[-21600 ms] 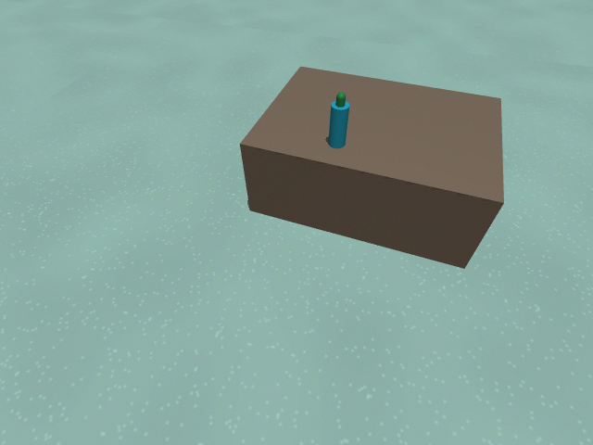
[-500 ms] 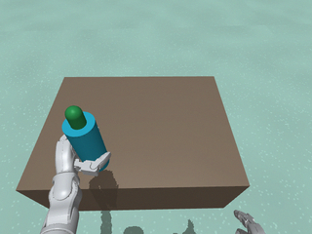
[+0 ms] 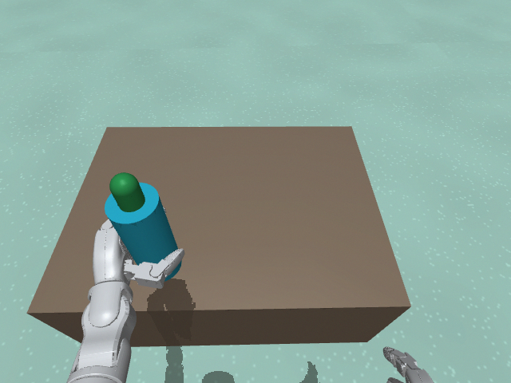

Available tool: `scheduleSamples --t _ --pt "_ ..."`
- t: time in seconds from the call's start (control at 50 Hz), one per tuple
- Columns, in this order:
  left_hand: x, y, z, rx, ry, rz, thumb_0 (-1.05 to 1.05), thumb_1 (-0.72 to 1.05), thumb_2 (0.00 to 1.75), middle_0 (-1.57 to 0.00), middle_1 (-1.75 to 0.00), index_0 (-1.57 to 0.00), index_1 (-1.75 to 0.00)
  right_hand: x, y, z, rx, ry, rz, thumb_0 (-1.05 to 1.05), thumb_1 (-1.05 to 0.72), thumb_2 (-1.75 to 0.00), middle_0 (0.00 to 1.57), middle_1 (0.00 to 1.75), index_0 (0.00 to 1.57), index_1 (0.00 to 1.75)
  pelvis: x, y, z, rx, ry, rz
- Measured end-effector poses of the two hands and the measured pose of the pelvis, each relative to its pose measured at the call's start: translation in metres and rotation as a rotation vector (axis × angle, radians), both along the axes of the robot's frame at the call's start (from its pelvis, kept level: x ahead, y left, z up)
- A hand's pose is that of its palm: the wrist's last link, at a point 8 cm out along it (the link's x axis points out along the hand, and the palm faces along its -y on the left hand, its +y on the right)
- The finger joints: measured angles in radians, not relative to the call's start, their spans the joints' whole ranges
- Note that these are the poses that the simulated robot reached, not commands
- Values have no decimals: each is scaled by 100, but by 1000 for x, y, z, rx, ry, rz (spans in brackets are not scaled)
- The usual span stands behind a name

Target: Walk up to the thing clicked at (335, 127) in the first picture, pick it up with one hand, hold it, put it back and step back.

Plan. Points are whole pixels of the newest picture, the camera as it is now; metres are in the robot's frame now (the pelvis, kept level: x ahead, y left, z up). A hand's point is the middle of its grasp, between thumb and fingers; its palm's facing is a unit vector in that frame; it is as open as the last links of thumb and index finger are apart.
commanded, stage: hold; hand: left
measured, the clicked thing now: (144, 228) +0.33 +0.17 +0.09
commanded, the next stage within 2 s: crouch in 1.22 s
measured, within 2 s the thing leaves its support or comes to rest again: neither
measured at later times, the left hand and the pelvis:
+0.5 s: hand (152, 250) +0.32 +0.17 +0.04, palm faces +0.16 -0.99 -0.04, open 9.6 cm; pelvis -0.01 +0.00 +0.00, yaw +0 degrees
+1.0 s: hand (154, 248) +0.32 +0.16 +0.04, palm faces +0.17 -0.99 -0.03, open 9.6 cm; pelvis -0.01 +0.00 +0.00, yaw +0 degrees
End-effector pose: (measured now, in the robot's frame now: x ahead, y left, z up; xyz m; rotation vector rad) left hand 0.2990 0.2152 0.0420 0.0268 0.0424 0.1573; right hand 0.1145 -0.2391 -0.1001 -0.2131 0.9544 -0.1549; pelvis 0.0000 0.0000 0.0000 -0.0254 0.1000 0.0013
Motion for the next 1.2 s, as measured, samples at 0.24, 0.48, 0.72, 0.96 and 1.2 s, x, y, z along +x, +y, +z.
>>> scheduleSamples --t 0.24,0.48,0.72,0.96,1.2 --pt "2 0 1 -2 -1 7 -1 -35 114 -72 -110 -73 -112 0 2 2 3 -16 1 1 -92 -90 20 30 20 30 -5 1 0 1 -7 -2" --pt "-8 1 -3 7 -2 4 -1 -35 114 -72 -110 -73 -112 -5 0 -1 3 -6 5 1 -93 -91 20 30 20 30 -7 0 -1 1 -1 -1" --pt "-2 -1 3 1 -8 4 -1 -35 114 -72 -110 -73 -112 -1 0 1 5 -25 1 1 -93 -91 20 30 20 30 -6 -2 0 3 -10 1" --pt "-5 -3 -1 -3 2 7 -1 -35 114 -72 -110 -73 -112 0 -3 2 -2 -23 4 1 -92 -91 20 30 20 30 -6 -3 0 4 -4 -1" --pt "-5 2 2 4 -8 14 -1 -35 114 -72 -110 -73 -112 -1 -3 1 -1 -17 5 1 -93 -91 20 30 20 30 -6 -4 0 5 -7 3"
